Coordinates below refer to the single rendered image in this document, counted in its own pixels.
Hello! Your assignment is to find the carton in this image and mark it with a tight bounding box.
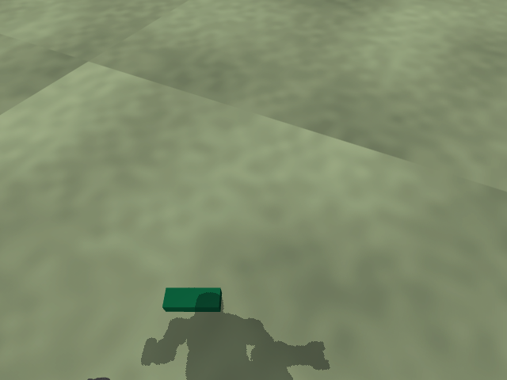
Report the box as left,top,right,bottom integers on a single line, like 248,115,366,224
162,287,222,312

